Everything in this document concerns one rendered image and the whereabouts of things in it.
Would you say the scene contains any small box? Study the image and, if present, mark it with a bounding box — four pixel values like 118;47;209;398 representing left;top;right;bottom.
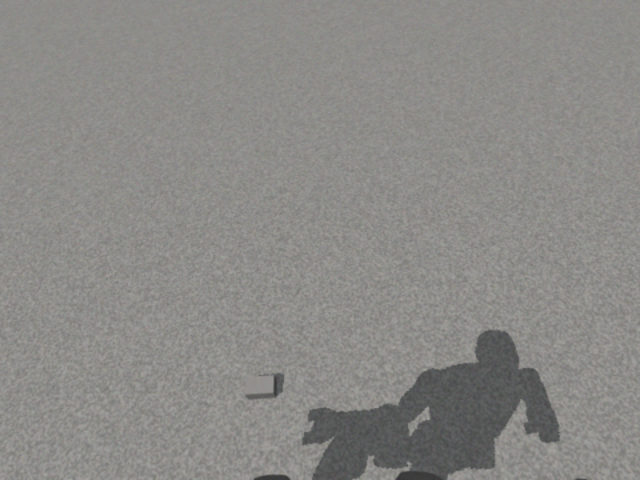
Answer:
244;375;277;400

